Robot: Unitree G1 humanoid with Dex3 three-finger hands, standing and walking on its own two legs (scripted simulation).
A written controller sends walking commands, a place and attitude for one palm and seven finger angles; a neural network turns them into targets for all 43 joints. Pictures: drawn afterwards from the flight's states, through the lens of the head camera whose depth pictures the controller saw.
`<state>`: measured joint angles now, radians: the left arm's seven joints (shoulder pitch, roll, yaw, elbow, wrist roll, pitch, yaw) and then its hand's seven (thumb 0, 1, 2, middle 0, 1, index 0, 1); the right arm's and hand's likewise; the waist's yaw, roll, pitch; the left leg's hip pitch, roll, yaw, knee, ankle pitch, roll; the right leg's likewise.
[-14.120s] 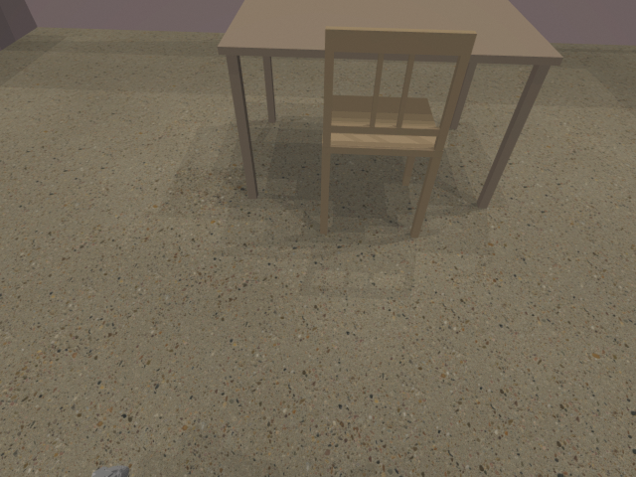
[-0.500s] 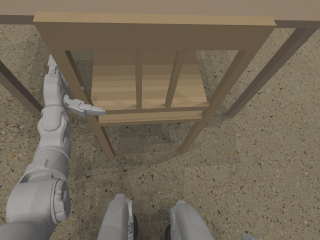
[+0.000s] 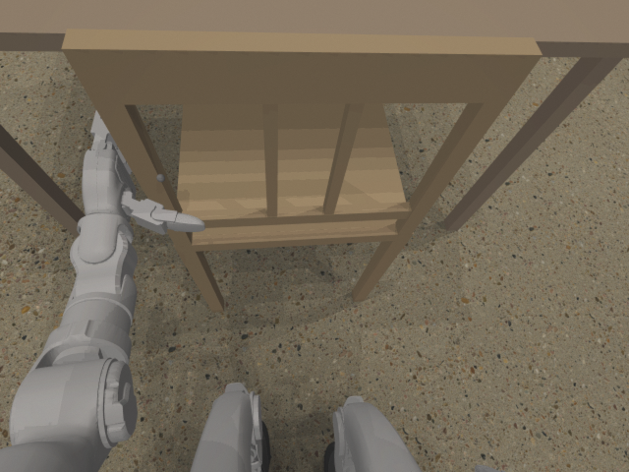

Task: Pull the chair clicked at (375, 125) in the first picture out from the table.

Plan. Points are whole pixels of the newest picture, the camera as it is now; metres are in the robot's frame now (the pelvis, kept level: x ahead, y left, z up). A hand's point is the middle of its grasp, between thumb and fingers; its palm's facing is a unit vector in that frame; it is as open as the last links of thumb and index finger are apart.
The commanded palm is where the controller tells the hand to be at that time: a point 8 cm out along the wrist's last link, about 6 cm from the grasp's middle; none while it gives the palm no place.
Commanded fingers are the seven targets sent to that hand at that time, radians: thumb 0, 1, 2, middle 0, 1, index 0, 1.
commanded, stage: hook a spindle and tug to test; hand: left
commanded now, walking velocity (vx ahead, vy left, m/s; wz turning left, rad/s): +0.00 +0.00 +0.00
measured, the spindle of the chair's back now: (271, 166) +0.50 +0.04 +0.02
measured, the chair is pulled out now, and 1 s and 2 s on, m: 0.00 0.00 0.04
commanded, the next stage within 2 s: step backward, pulling the chair out in 1.44 s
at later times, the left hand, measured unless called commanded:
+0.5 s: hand (163, 179) +0.47 +0.18 +0.03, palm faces +0.10 -0.99 -0.03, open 11.9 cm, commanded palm +0.44 +0.21 +0.03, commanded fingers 0.00 0.28 0.64 -0.50 -1.45 -0.50 -1.45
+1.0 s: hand (164, 181) +0.46 +0.17 +0.03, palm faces +0.11 -0.99 -0.01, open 5.7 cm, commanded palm +0.42 +0.21 +0.03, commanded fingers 0.00 0.90 0.90 -0.50 -1.45 -0.50 -1.45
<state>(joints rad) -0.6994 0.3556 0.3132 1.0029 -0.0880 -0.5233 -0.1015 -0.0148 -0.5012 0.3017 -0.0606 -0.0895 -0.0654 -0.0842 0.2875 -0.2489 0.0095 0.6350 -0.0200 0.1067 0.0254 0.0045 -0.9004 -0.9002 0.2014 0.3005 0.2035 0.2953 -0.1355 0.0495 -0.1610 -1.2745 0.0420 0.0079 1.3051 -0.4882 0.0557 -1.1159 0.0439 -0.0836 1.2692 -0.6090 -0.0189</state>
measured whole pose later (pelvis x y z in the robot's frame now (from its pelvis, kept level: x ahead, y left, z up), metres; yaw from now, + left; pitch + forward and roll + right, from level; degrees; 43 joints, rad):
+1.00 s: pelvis +0.01 +0.00 +0.01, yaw +0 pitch +25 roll -5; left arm -0.62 0.31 0.28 0.91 -0.11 -0.50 -0.04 0.02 0.65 0.77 -0.43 -1.45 -0.42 -1.45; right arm 0.28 -0.24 0.00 0.63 -0.01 0.12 0.04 0.00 -0.90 -0.90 0.20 0.30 0.20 0.30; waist -0.13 0.05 -0.17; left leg -1.24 0.04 0.02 1.28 -0.49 0.06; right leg -1.08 0.04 -0.07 1.24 -0.60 -0.02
